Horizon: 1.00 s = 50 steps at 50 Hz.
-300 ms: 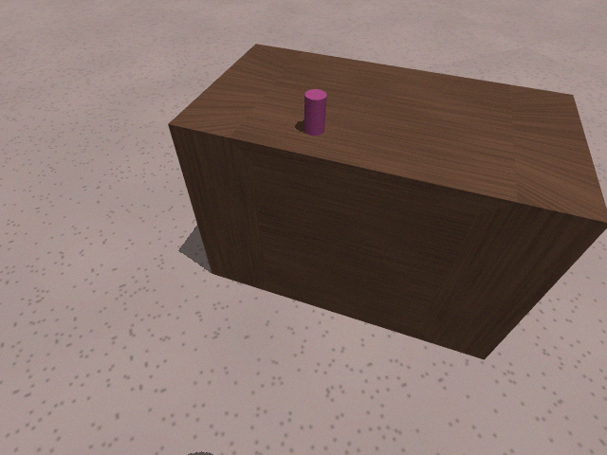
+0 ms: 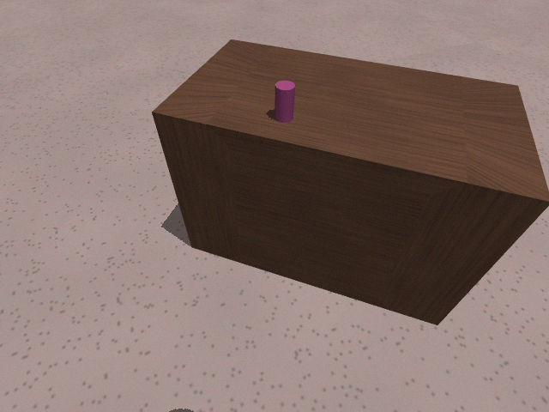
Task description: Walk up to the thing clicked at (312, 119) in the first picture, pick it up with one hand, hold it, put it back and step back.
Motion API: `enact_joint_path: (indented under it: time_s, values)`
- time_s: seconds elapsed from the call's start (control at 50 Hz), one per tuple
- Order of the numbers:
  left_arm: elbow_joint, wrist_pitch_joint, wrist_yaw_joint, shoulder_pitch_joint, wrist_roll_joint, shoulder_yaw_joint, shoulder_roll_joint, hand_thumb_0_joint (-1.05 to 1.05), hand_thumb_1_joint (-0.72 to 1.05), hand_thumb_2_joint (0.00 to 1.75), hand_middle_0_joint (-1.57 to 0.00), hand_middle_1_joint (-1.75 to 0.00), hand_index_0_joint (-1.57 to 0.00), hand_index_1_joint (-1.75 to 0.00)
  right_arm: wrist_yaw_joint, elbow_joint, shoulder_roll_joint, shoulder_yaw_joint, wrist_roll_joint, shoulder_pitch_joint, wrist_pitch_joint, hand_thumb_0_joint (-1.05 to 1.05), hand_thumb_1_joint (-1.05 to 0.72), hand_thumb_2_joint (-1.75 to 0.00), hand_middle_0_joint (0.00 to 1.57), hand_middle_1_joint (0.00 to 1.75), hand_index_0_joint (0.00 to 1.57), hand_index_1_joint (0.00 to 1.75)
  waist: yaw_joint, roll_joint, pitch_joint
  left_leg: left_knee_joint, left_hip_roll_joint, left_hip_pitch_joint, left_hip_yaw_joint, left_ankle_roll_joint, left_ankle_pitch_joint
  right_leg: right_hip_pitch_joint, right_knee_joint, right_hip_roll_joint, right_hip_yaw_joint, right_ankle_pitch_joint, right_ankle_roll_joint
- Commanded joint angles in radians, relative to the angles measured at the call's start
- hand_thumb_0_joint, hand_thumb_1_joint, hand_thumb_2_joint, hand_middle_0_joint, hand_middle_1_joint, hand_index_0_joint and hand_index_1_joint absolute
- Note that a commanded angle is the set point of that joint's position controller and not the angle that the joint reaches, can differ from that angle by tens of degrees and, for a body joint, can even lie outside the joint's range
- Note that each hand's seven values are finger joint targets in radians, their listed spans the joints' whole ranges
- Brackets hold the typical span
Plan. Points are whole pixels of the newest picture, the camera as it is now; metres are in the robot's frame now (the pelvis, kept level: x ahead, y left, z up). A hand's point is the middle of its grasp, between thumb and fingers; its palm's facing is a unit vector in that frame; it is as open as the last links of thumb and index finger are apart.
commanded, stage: stand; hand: left
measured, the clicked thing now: (284, 101) +0.91 -0.04 -0.03
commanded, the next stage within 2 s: walk up in 0.82 s
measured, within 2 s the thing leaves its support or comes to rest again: neither
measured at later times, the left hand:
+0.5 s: hand out of the picture +0.08 +0.25 -0.16, palm faces -0.04 -0.94 -0.34, open 7.4 cm
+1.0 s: hand out of the picture +0.11 +0.25 -0.15, palm faces -0.14 -0.92 -0.36, open 7.4 cm
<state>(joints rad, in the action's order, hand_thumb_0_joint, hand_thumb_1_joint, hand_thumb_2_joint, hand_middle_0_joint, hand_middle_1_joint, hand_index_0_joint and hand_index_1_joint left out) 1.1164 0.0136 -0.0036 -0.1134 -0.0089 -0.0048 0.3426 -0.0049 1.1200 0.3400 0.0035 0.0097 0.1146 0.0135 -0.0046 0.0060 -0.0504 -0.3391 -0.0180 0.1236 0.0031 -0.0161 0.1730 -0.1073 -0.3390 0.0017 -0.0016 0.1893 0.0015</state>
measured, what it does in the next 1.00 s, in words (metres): stands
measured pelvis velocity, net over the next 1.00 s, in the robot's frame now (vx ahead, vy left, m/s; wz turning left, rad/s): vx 0.03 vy -0.01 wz -0.10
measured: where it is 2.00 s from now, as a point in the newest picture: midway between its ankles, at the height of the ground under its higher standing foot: (291, 387)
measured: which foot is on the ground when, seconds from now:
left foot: down 0.00-1.00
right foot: down 0.00-0.88, up 0.90-1.00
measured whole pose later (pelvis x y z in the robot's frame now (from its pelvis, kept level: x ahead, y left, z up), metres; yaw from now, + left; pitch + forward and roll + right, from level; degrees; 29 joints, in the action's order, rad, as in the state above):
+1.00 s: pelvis +0.03 -0.01 -0.01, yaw -6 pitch -2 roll +2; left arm 1.01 -0.01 -0.06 -0.23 -0.03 0.06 0.40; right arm -0.03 0.98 0.38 0.07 0.04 0.20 0.07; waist -0.02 -0.02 -0.05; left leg -0.41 -0.04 0.10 -0.09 0.01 0.27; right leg -0.36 -0.80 -0.04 0.02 0.42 0.02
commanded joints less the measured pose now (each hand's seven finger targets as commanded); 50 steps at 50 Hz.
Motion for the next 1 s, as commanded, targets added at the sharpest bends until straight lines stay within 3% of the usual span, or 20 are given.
enact_joint_path:
  time_s: [0.0, 0.14, 0.46, 0.78, 0.8, 0.82, 0.84, 0.86, 0.88, 0.9, 0.92, 0.94, 0.98]
  values:
    - [-0.062, 0.023, 0.014, 0.045, -0.001, 0.043, 0.215, 0.00, 0.90, 0.90, -0.20, -0.30, -0.20, -0.30, 0.013, -0.061, 0.208, 0.036, -0.003, -0.050, 0.018, 0.00, -0.90, -0.90, 0.20, 0.30, 0.20, 0.30, 0.002, -0.014, 0.068, 0.047, -0.105, -0.032, 0.092, 0.037, -0.109, -0.014, 0.070, -0.127, 0.099, -0.116, 0.027]
    - [-0.056, 0.019, 0.011, 0.035, -0.001, 0.044, 0.217, 0.00, 0.90, 0.90, -0.20, -0.30, -0.20, -0.30, 0.013, -0.054, 0.204, 0.033, 0.000, -0.036, 0.016, 0.00, -0.90, -0.90, 0.20, 0.30, 0.20, 0.30, 0.003, -0.015, 0.039, 0.068, -0.101, -0.012, 0.094, 0.037, -0.025, -0.049, 0.086, -0.122, 0.104, -0.008, 0.027]
    - [-0.061, 0.023, 0.016, 0.027, 0.002, 0.036, 0.212, 0.00, 0.90, 0.90, -0.20, -0.30, -0.20, -0.30, 0.015, -0.050, 0.218, 0.034, -0.003, -0.031, 0.017, 0.00, -0.90, -0.90, 0.20, 0.30, 0.20, 0.30, 0.000, -0.003, 0.093, 0.034, -0.111, -0.043, 0.088, 0.038, -0.183, 0.018, 0.056, -0.132, 0.094, -0.204, 0.027]
    - [-0.056, 0.021, 0.016, 0.039, 0.003, 0.042, 0.218, 0.00, 0.90, 0.90, -0.20, -0.30, -0.20, -0.30, 0.015, -0.056, 0.214, 0.033, -0.003, -0.040, 0.016, 0.00, -0.90, -0.90, 0.20, 0.30, 0.20, 0.30, 0.002, -0.012, 0.061, 0.058, -0.109, -0.033, 0.090, 0.039, -0.142, 0.012, 0.069, -0.131, 0.093, -0.152, 0.026]
    - [-0.139, 0.014, -0.013, -0.047, -0.018, 0.098, 0.280, 0.00, 0.90, 0.90, -0.20, -0.30, -0.20, -0.30, 0.003, -0.137, 0.309, 0.098, 0.026, 0.004, 0.038, 0.00, -0.90, -0.90, 0.20, 0.30, 0.20, 0.30, -0.018, -0.027, 0.112, -0.055, -0.066, -0.151, 0.037, 0.090, 0.300, -0.119, 0.007, -0.060, 0.143, 0.275, 0.063]
    - [-0.143, 0.010, -0.024, -0.014, -0.025, 0.099, 0.271, 0.00, 0.90, 0.90, -0.20, -0.30, -0.20, -0.30, -0.002, -0.121, 0.314, 0.109, 0.032, 0.055, 0.044, 0.00, -0.90, -0.90, 0.20, 0.30, 0.20, 0.30, -0.047, 0.007, 0.049, -0.043, -0.094, -0.183, 0.087, 0.115, 0.456, -0.299, -0.040, -0.067, 0.153, 0.433, 0.069]
    - [-0.181, 0.007, -0.033, 0.073, -0.027, 0.102, 0.248, 0.00, 0.90, 0.90, -0.20, -0.30, -0.20, -0.30, -0.001, -0.117, 0.322, 0.120, 0.027, 0.120, 0.046, 0.00, -0.90, -0.90, 0.20, 0.30, 0.20, 0.30, -0.097, 0.045, -0.021, 0.028, -0.159, -0.225, 0.182, 0.153, 0.536, -0.472, -0.156, -0.034, 0.113, 0.420, 0.058]
    - [-0.216, 0.005, -0.039, 0.106, -0.025, 0.101, 0.224, 0.00, 0.90, 0.90, -0.20, -0.30, -0.20, -0.30, -0.001, -0.125, 0.361, 0.140, 0.028, 0.153, 0.049, 0.00, -0.90, -0.90, 0.20, 0.30, 0.20, 0.30, -0.122, 0.164, -0.066, 0.170, -0.324, -0.210, 0.339, 0.235, 0.575, -0.564, -0.415, -0.001, 0.034, 0.302, 0.037]
    - [-0.235, 0.009, -0.040, 0.098, -0.031, 0.105, 0.236, 0.00, 0.90, 0.90, -0.20, -0.30, -0.20, -0.30, -0.001, -0.152, 0.386, 0.152, 0.032, 0.137, 0.058, 0.00, -0.90, -0.90, 0.20, 0.30, 0.20, 0.30, -0.109, 0.135, -0.099, 0.213, -0.438, -0.170, 0.423, 0.291, 0.505, -0.619, -0.529, -0.064, 0.074, 0.305, 0.028]
    - [-0.237, 0.016, -0.041, 0.066, -0.029, 0.111, 0.259, 0.00, 0.90, 0.90, -0.20, -0.30, -0.20, -0.30, 0.001, -0.178, 0.368, 0.147, 0.029, 0.114, 0.066, 0.00, -0.90, -0.90, 0.20, 0.30, 0.20, 0.30, -0.074, 0.053, -0.089, 0.213, -0.439, -0.107, 0.420, 0.295, 0.458, -0.568, -0.586, -0.100, 0.115, 0.272, 0.026]
    - [-0.232, 0.017, -0.051, -0.004, -0.024, 0.111, 0.260, 0.00, 0.90, 0.90, -0.20, -0.30, -0.20, -0.30, -0.001, -0.201, 0.345, 0.139, 0.029, 0.084, 0.072, 0.00, -0.90, -0.90, 0.20, 0.30, 0.20, 0.30, -0.036, 0.038, -0.065, 0.204, -0.406, -0.089, 0.349, 0.281, 0.427, -0.513, -0.569, -0.123, 0.116, 0.241, 0.019]
    - [-0.231, 0.017, -0.063, -0.053, -0.015, 0.110, 0.249, 0.00, 0.90, 0.90, -0.20, -0.30, -0.20, -0.30, -0.006, -0.229, 0.345, 0.140, 0.034, 0.036, 0.071, 0.00, -0.90, -0.90, 0.20, 0.30, 0.20, 0.30, -0.009, 0.101, -0.044, 0.189, -0.381, -0.083, 0.275, 0.261, 0.407, -0.472, -0.506, -0.134, 0.103, 0.257, 0.016]
    - [-0.224, 0.019, -0.081, -0.115, -0.017, 0.119, 0.245, 0.00, 0.90, 0.90, -0.20, -0.30, -0.20, -0.30, -0.018, -0.267, 0.337, 0.143, 0.043, -0.031, 0.068, 0.00, -0.90, -0.90, 0.20, 0.30, 0.20, 0.30, 0.026, 0.173, -0.027, 0.124, -0.289, 0.019, 0.093, 0.204, 0.330, -0.285, -0.372, -0.115, 0.037, 0.229, 0.019]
